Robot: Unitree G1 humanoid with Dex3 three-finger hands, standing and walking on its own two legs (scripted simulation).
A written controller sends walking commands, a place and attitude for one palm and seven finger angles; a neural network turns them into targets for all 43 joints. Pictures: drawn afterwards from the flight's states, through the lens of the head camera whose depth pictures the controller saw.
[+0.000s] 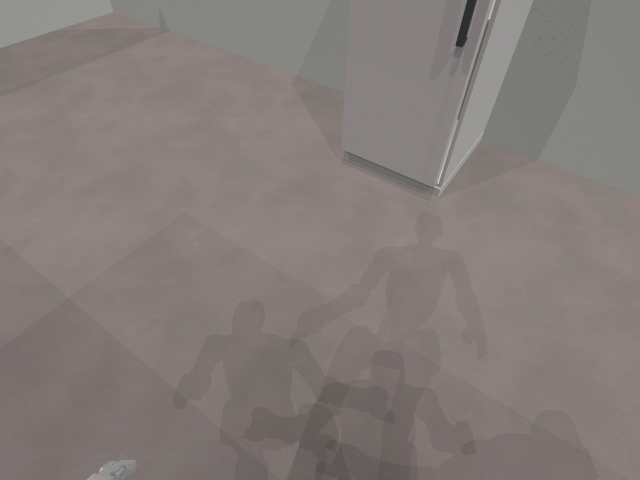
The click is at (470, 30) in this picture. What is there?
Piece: fridge door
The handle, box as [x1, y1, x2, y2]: [455, 0, 476, 46]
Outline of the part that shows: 476,0 467,0 455,45 462,46 467,37 466,33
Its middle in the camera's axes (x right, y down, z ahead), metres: +0.47 -0.76 +1.17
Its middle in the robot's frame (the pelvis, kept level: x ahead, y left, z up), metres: +1.42 -0.40 +0.12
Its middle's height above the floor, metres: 0.88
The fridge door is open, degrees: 0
